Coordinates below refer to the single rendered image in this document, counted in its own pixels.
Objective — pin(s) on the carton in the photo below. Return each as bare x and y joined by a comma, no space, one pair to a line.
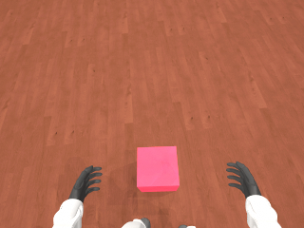
157,169

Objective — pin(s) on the left robot foot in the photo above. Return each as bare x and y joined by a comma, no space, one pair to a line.
146,222

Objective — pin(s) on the robot right hand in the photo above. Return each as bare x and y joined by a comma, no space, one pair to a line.
248,185

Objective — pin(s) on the left robot shin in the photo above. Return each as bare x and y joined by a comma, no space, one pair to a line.
138,220

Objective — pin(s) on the right robot forearm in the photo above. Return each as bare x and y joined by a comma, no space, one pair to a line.
260,213

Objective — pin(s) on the robot left hand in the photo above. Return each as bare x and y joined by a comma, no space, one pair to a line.
80,189

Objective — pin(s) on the left robot forearm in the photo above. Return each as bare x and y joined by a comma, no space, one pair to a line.
69,215

